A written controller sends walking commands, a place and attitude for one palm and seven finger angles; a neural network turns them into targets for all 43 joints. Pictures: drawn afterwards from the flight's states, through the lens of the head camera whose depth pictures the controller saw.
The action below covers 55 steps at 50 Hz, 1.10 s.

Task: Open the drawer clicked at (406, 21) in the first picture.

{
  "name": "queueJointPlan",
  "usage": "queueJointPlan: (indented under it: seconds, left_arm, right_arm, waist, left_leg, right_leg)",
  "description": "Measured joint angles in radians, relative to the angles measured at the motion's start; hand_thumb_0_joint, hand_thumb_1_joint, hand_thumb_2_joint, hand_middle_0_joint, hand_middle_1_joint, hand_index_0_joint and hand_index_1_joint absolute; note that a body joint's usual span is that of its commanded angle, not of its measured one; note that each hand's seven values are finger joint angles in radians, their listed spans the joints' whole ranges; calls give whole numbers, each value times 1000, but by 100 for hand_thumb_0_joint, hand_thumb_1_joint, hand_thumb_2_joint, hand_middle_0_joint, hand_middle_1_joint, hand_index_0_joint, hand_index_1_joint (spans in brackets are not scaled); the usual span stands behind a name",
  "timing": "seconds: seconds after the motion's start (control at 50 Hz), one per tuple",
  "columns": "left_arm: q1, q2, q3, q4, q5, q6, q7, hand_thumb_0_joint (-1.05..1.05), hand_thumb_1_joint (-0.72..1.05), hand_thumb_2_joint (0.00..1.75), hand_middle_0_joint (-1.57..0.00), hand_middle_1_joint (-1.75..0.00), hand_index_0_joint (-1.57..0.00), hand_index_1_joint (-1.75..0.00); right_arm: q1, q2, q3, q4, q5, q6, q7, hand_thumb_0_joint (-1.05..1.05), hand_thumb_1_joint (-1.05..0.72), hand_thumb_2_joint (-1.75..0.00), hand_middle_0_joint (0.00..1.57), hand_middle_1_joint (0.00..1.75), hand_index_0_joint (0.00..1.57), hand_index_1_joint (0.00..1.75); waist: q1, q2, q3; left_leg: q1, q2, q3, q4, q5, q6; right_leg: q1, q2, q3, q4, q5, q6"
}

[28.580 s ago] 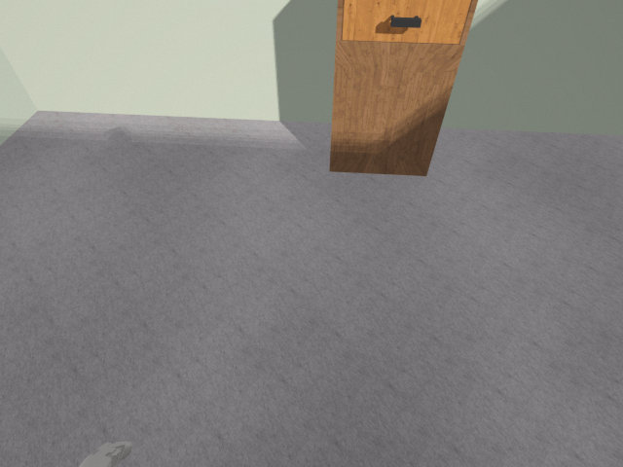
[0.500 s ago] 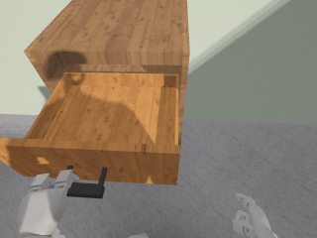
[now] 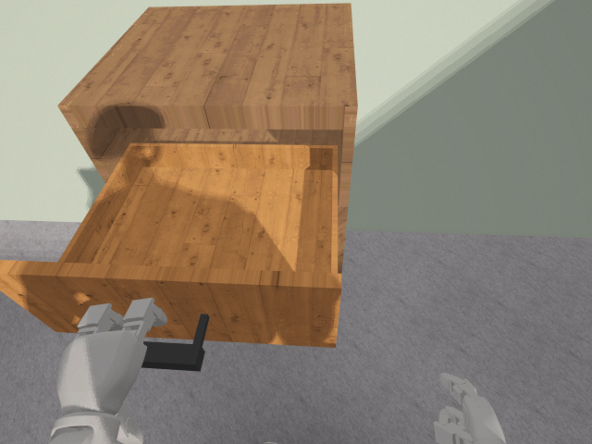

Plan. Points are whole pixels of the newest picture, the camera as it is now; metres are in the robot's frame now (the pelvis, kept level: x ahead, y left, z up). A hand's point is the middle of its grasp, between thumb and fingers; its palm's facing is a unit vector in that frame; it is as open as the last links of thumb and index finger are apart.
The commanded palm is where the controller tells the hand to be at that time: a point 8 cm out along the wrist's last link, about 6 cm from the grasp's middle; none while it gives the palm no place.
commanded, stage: lift the hand off the handle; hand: left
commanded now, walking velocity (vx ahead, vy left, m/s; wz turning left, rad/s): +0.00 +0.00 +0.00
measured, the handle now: (166, 337) +0.24 +0.21 +0.02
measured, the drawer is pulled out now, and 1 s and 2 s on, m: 0.30 0.30 0.30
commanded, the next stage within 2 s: draw the hand back to the body in 1.12 s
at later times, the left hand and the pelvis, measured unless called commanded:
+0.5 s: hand (102, 352) +0.19 +0.24 +0.09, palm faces +0.08 -0.12 -0.99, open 13.8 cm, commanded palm +0.16 +0.23 +0.15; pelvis +0.01 +0.01 +0.02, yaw -1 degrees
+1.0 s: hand (66, 322) +0.20 +0.24 +0.16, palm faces +0.12 -0.09 -0.99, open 13.8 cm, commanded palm +0.16 +0.24 +0.22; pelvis +0.01 +0.00 +0.04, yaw +0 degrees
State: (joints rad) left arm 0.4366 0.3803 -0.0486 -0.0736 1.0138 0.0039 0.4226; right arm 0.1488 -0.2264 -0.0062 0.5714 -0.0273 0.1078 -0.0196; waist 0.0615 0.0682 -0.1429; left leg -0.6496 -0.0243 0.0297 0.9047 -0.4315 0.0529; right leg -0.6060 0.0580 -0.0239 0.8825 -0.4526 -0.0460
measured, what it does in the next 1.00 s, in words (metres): stands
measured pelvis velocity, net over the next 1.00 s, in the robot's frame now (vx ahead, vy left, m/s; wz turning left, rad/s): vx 0.01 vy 0.00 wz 0.00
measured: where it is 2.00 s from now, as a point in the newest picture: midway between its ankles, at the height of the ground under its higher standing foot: outside the picture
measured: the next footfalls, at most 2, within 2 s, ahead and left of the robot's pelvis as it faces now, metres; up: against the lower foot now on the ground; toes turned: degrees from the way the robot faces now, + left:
none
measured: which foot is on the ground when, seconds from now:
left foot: down 0.00-1.00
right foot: down 0.00-1.00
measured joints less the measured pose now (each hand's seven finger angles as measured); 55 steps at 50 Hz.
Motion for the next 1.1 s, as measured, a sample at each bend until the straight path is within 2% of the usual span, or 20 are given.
queueJointPlan:
  seconds: [0.24, 0.42, 0.6, 0.68, 0.76, 0.88, 0.98, 1.1]
  left_arm:
    - [47, 26, 18, -114, -54, 47, -71, -1, -49, 30, -32, -120, -34, -121]
    - [67, 39, -1, -213, -58, 39, -138, -1, -49, 30, -32, -120, -33, -120]
    - [126, 63, 36, -320, -100, 64, -180, -1, -49, 30, -32, -120, -32, -120]
    - [122, 63, 28, -351, -115, 79, -215, -1, -49, 30, -32, -120, -32, -120]
    - [89, 76, 19, -365, -112, 77, -246, -1, -50, 30, -32, -120, -32, -120]
    - [67, 115, 47, -400, -130, 79, -279, -1, -50, 30, -33, -120, -32, -120]
    - [87, 145, 95, -440, -176, 97, -310, -1, -49, 30, -32, -120, -32, -120]
    - [100, 155, 116, -477, -213, 112, -353, -1, -50, 30, -32, -120, -32, -120]
  right_arm:
    - [-14, -12, 6, -17, 19, -3, 9, 1, -91, -90, 20, 30, 20, 30]
    - [-25, -6, 18, -35, 21, -5, 21, 1, -91, -90, 20, 30, 20, 30]
    - [-23, -4, 32, -44, 35, 4, 37, 1, -91, -90, 20, 30, 20, 30]
    - [-21, -12, 33, -44, 36, 8, 35, 1, -91, -90, 20, 30, 20, 30]
    - [-21, -17, 37, -40, 34, 12, 29, 1, -91, -90, 20, 30, 20, 30]
    - [-24, -18, 44, -39, 43, 17, 27, 1, -91, -90, 20, 30, 20, 30]
    - [-27, -26, 47, -45, 54, 23, 29, 1, -91, -90, 20, 30, 20, 30]
    - [-32, -45, 41, -52, 57, 23, 29, 1, -91, -90, 20, 30, 20, 30]
  waist:
    - [12, 6, 16]
    - [34, 10, 28]
    - [46, 32, 33]
    - [52, 39, 43]
    - [57, 39, 58]
    - [49, 42, 69]
    - [38, 49, 73]
    - [40, 59, 85]
  left_leg:
    - [110, -5, 7, -90, 27, 5]
    - [174, -9, 11, -147, 45, 7]
    - [237, -8, 13, -203, 64, 7]
    - [264, -10, 7, -229, 77, 7]
    - [290, -10, 3, -253, 90, 6]
    - [334, -7, 3, -294, 107, 2]
    - [368, -6, 4, -326, 120, 0]
    - [390, -9, -2, -351, 135, 2]
  right_leg:
    - [108, -4, 13, -90, 30, 8]
    - [171, -6, 20, -146, 49, 12]
    - [234, -5, 26, -207, 72, 14]
    - [264, -7, 22, -235, 84, 14]
    - [292, -7, 18, -262, 97, 12]
    - [337, -3, 21, -306, 118, 9]
    - [370, -2, 24, -341, 133, 10]
    - [396, -4, 19, -371, 148, 12]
